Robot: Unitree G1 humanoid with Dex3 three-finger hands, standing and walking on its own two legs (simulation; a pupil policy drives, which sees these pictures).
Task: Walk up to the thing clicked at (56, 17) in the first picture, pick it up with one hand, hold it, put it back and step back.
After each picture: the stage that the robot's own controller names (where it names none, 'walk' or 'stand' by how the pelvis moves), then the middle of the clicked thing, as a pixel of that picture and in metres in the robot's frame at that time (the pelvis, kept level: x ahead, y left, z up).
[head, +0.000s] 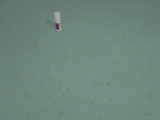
stand; (57, 21) +1.79 +0.32 -0.65
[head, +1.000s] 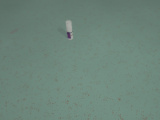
walk; (69, 30) +1.68 +0.31 -0.65
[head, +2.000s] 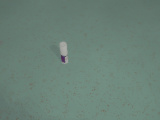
walk; (64, 53) +1.15 +0.26 -0.64
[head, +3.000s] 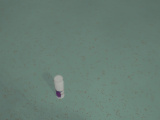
walk; (59, 87) +0.76 +0.20 -0.63
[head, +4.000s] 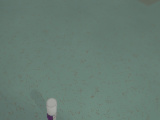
walk; (51, 110) +0.57 +0.14 -0.64
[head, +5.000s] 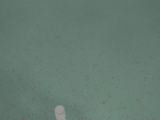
stand; (60, 117) +0.53 +0.17 -0.65
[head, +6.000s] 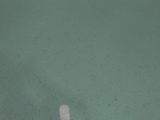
stand; (64, 116) +0.51 +0.12 -0.64
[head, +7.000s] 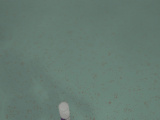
stand; (64, 114) +0.53 +0.15 -0.65
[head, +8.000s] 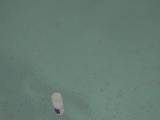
stand; (58, 104) +0.56 +0.18 -0.64
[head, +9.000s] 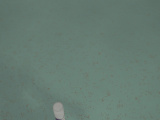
stand; (59, 114) +0.55 +0.17 -0.66
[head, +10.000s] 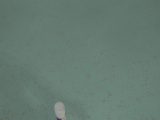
stand; (60, 113) +0.54 +0.16 -0.66
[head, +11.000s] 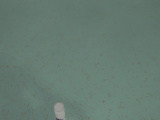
stand; (60, 114) +0.55 +0.16 -0.66
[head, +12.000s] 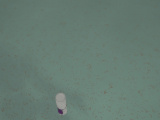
go down; (61, 104) +0.56 +0.14 -0.65
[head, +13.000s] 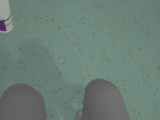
go down; (0, 10) +0.61 +0.26 -0.23
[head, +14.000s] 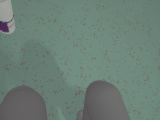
approach; (3, 13) +0.61 +0.26 -0.25
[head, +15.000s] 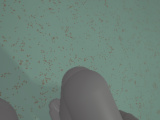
close in; out of the picture +0.59 +0.32 -0.17
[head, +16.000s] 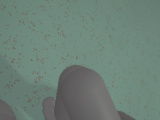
close; out of the picture +0.58 +0.32 -0.17
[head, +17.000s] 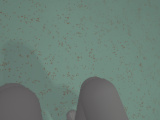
lift; out of the picture +0.60 +0.29 -0.21
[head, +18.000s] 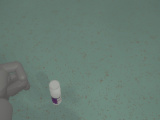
hold; (55, 93) +0.59 +0.15 -0.55
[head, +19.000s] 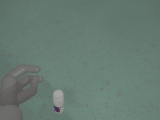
hold; (58, 102) +0.57 +0.15 -0.60
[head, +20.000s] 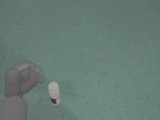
crouch; (54, 94) +0.58 +0.16 -0.59
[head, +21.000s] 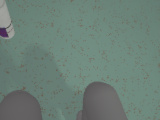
crouch; (1, 19) +0.63 +0.24 -0.26
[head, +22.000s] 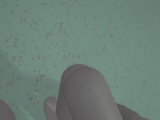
lower; out of the picture +0.58 +0.33 -0.17
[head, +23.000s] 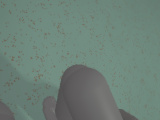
lower; out of the picture +0.58 +0.33 -0.17
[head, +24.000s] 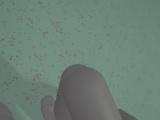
lower; out of the picture +0.58 +0.34 -0.18
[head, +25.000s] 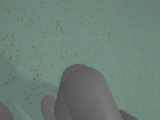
lower; out of the picture +0.58 +0.34 -0.18
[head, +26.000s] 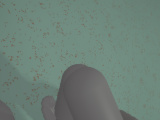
loosen; out of the picture +0.59 +0.34 -0.18
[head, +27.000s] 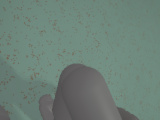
withdraw; out of the picture +0.58 +0.34 -0.18
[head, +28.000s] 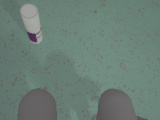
walk; (33, 26) +0.63 +0.23 -0.29
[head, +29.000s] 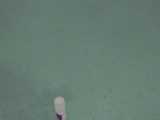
stand; (60, 109) +0.57 +0.14 -0.59
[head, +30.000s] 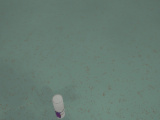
stand; (59, 107) +0.58 +0.17 -0.60
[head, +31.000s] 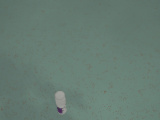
stand; (61, 103) +0.58 +0.16 -0.62
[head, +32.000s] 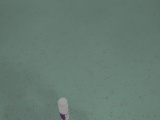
walk; (63, 109) +0.58 +0.15 -0.66
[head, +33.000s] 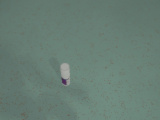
walk; (65, 75) +0.74 +0.13 -0.64
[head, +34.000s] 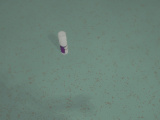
walk; (63, 43) +1.08 +0.22 -0.62
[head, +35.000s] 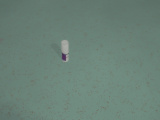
stand; (65, 51) +1.20 +0.18 -0.65
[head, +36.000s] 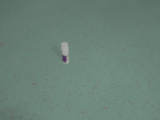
stand; (65, 53) +1.21 +0.18 -0.66
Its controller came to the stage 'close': yes
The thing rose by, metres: 0.00
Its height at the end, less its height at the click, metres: +0.00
